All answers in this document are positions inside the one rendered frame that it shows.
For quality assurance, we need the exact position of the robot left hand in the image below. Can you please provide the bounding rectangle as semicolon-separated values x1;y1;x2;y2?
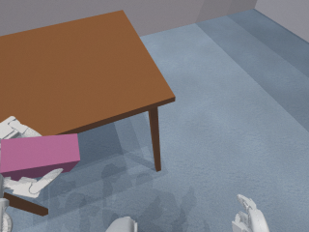
0;116;64;199

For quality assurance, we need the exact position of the table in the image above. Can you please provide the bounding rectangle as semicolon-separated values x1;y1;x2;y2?
0;10;176;217

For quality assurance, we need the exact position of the left robot thigh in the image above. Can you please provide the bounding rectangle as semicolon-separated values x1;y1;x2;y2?
105;217;138;232

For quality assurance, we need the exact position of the robot right hand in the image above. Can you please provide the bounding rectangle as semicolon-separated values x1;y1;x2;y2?
232;194;269;232

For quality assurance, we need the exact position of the left robot forearm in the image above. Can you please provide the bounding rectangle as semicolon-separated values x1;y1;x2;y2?
0;198;14;232

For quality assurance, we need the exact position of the sponge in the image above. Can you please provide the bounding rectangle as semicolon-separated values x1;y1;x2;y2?
0;133;80;181

